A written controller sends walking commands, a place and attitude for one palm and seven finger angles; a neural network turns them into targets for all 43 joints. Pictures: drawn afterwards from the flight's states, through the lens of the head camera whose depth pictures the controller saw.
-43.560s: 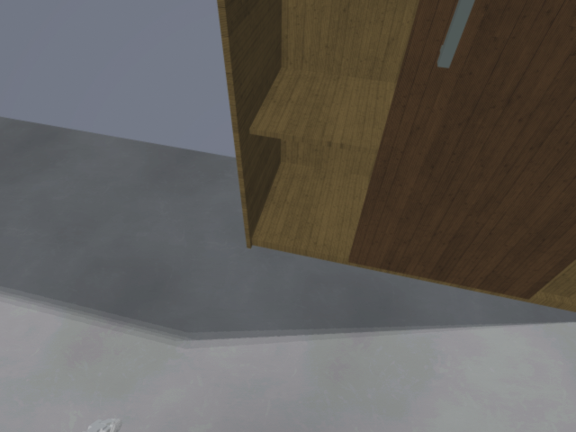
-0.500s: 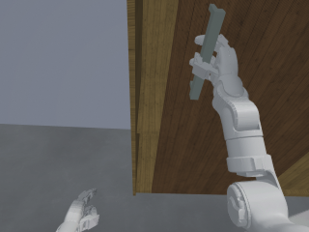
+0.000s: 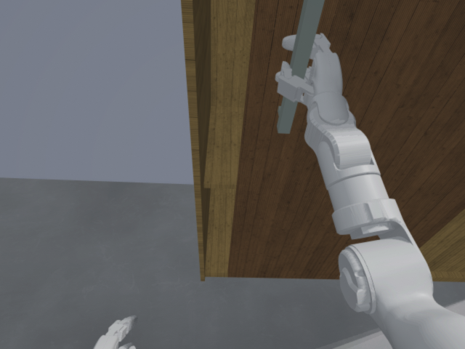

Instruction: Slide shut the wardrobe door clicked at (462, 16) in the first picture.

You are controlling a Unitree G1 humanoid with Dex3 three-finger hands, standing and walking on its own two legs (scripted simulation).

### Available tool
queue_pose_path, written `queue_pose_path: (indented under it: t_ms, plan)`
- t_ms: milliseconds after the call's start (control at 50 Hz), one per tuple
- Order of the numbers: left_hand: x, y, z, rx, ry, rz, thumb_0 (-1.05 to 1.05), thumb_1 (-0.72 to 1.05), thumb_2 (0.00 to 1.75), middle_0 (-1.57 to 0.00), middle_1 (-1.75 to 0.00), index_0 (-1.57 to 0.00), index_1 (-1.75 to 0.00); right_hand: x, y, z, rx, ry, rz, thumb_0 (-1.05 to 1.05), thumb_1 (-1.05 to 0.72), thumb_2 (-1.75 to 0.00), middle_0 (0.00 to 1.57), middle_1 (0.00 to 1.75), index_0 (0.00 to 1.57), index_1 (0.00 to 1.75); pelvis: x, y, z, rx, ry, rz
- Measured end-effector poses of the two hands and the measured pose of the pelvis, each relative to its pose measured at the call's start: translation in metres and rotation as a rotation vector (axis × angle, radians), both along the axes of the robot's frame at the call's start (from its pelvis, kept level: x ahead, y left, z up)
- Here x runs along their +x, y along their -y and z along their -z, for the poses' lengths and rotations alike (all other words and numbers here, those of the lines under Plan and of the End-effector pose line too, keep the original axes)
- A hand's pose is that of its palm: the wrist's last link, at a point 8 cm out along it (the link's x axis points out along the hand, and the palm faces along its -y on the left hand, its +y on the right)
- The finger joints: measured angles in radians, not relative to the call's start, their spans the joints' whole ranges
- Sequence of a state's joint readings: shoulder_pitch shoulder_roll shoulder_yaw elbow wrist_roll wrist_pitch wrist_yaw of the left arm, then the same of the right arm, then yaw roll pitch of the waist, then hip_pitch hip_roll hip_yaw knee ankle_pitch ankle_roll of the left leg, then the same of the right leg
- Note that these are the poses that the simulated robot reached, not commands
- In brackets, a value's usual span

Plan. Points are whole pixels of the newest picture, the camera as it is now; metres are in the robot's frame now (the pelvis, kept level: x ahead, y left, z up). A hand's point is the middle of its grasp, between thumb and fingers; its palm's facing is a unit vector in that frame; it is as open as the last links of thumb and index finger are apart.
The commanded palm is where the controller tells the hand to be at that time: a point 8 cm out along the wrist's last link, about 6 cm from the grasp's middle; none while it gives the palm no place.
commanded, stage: step sideways, sliding the door along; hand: right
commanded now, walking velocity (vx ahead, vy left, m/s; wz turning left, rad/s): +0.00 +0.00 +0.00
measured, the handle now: (294, 68) +0.51 -0.07 +0.25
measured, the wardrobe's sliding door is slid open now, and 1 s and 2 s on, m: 0.10 0.08 0.00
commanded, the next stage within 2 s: none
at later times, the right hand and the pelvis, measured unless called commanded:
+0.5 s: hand (280, 84) +0.46 -0.04 +0.25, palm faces +0.05 +1.00 -0.05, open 6.2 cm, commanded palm +0.45 -0.04 +0.25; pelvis +0.00 +0.05 -0.01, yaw +0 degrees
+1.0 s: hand (269, 82) +0.48 -0.02 +0.24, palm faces +0.32 +0.94 -0.11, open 6.4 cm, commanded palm +0.44 +0.01 +0.24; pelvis +0.08 +0.18 -0.02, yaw -8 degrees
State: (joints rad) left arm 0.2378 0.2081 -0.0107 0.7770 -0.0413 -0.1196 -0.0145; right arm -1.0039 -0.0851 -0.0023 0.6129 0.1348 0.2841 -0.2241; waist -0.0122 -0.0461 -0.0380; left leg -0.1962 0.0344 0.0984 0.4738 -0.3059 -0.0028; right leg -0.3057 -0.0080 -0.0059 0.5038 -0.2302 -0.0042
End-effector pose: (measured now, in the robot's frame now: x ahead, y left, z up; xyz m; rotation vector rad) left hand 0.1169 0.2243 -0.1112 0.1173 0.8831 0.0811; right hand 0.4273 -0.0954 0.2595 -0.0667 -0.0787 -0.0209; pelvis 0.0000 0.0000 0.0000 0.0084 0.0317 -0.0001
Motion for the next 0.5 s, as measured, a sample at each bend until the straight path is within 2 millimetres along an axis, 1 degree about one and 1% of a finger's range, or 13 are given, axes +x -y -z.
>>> queue_pose_path:
  t_ms: [120, 200, 260, 360, 420, 460, 500]
  plan:
    - [-0.004, -0.003, -0.001, 0.011, 0.012, -0.003, 0.01, 0.91, 0.9, -0.2, -0.3, -0.2, -0.3, 0.001, 0.002, 0.001, -0.002, 0.013, -0.013, -0.03, -0.74, -0.81, 0.34, 1.39, 0.21, 1.37, -0.003, 0.0, 0.0, 0.001, -0.005, -0.008]
    - [-0.005, -0.009, -0.001, 0.03, 0.032, -0.064, 0.01, 0.91, 0.9, -0.2, -0.3, -0.2, -0.3, 0.007, 0.006, 0.007, -0.042, 0.13, -0.068, -0.05, -0.7, -0.81, 0.38, 1.39, 0.23, 1.36, -0.005, 0.0, 0.002, -0.004, -0.005, -0.05]
    - [-0.006, -0.015, 0.002, 0.036, 0.041, -0.113, 0.01, 0.91, 0.9, -0.2, -0.3, -0.2, -0.3, 0.01, 0.007, 0.011, -0.045, 0.201, -0.08, -0.06, -0.69, -0.82, 0.4, 1.4, 0.22, 1.35, -0.006, -0.004, 0.006, -0.019, 0.002, -0.075]
    - [-0.008, -0.026, 0.018, 0.015, -0.017, -0.097, 0.01, 0.91, 0.9, -0.2, -0.3, -0.2, -0.3, 0.013, 0.004, 0.016, -0.032, 0.271, -0.043, -0.07, -0.7, -0.84, 0.44, 1.4, 0.21, 1.35, -0.007, -0.024, 0.013, -0.035, 0.037, -0.073]
    - [-0.006, -0.034, 0.029, 0.005, -0.081, -0.057, 0.01, 0.91, 0.9, -0.2, -0.3, -0.2, -0.3, 0.013, 0.001, 0.017, -0.026, 0.287, -0.008, -0.06, -0.72, -0.85, 0.45, 1.4, 0.2, 1.35, -0.002, -0.037, 0.014, -0.002, 0.06, -0.031]
    - [-0.002, -0.041, 0.03, 0.018, -0.129, -0.033, 0.01, 0.91, 0.9, -0.2, -0.3, -0.2, -0.3, 0.013, 0.0, 0.018, -0.011, 0.296, 0.001, -0.06, -0.72, -0.86, 0.45, 1.4, 0.2, 1.35, 0.001, -0.045, 0.011, -0.002, 0.062, -0.004]
    - [0.006, -0.047, 0.025, 0.042, -0.158, -0.002, 0.01, 0.91, 0.9, -0.2, -0.3, -0.2, -0.3, 0.014, -0.001, 0.019, 0.01, 0.31, 0.007, -0.05, -0.73, -0.86, 0.45, 1.4, 0.2, 1.36, 0.005, -0.052, 0.007, -0.019, 0.062, 0.008]
